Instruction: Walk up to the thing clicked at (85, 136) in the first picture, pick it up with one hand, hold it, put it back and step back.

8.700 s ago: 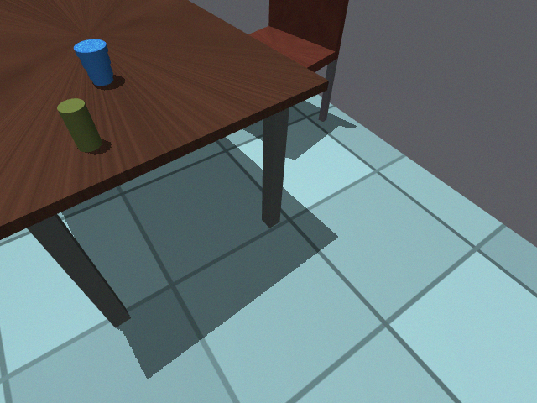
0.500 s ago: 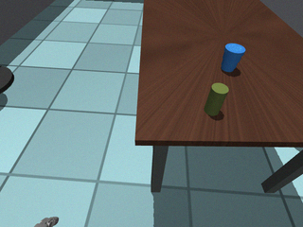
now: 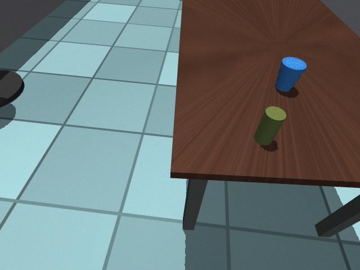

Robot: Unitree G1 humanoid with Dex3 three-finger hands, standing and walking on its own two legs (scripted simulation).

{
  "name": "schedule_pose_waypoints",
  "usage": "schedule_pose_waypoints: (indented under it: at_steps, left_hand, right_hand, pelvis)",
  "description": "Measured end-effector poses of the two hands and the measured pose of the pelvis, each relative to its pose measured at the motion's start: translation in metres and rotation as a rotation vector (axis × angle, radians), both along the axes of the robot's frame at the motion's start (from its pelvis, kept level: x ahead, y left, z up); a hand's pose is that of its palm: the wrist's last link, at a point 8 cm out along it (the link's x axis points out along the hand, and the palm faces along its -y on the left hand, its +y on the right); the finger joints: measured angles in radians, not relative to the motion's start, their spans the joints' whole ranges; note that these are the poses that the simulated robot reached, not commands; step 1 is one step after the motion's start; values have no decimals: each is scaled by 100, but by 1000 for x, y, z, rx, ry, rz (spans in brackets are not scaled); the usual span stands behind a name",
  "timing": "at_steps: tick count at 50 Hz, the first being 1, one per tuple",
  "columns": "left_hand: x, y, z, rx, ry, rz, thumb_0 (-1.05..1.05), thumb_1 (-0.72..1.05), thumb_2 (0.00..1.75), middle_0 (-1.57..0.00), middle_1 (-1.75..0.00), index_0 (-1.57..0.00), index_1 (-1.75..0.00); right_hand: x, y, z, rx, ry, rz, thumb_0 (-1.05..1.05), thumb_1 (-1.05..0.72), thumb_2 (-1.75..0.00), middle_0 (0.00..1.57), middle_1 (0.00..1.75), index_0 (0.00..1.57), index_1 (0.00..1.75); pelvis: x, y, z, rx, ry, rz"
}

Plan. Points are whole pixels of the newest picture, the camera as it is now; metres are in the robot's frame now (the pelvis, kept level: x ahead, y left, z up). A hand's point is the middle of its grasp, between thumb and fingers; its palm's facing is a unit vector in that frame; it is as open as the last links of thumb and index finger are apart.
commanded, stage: walk up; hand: right
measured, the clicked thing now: (268, 126) +0.50 -0.24 +0.02
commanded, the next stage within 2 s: stand in 0.26 s
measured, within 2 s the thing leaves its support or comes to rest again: neither
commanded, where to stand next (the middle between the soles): +0.05 -0.02 m, yaw +0 degrees
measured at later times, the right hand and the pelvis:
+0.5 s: hand out of the picture +0.09 -0.25 -0.15, palm faces -0.02 +0.94 -0.34, open 7.4 cm; pelvis +0.00 +0.00 +0.00, yaw +0 degrees
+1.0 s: hand out of the picture +0.06 -0.25 -0.15, palm faces -0.01 +0.94 -0.35, open 7.4 cm; pelvis -0.01 +0.01 +0.00, yaw +0 degrees
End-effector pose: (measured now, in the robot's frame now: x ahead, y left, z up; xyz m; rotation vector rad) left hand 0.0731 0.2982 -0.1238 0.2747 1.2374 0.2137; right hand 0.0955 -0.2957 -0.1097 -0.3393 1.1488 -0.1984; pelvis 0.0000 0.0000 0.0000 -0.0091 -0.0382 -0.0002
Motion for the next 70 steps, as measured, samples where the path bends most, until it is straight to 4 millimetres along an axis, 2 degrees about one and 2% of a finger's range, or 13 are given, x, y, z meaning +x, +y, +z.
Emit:
schedule_pose_waypoints:
  at_steps: [5,11,35,48,70]
  left_hand:
    - [-2,2,0,-2,1,3,1,90,90,-21,-30,-20,-30]
    - [-5,4,0,0,7,6,1,90,90,-21,-30,-20,-30]
    - [-17,5,4,21,12,-24,1,90,90,-21,-30,-20,-30]
    - [-26,5,2,16,40,-27,1,90,90,-21,-30,-20,-30]
    - [-15,5,5,27,33,-30,1,90,90,-21,-30,-20,-30]
  right_hand:
    - [6,5,1,5,-9,7,1,-90,-90,20,30,20,29]
    - [4,8,1,9,1,6,1,-90,-90,20,30,20,30]
    - [-31,3,-6,23,69,-34,1,-90,-90,20,30,20,29]
    - [-42,1,-6,16,97,-45,1,-90,-90,20,30,20,29]
    - [-19,3,-7,24,70,-27,1,-90,-90,20,30,20,29]
  pelvis:
    - [0,2,1,1,0,2]
    - [0,4,2,3,1,5]
    - [-8,4,3,1,-7,3]
    - [-9,5,2,0,1,5]
    - [1,4,2,5,7,2]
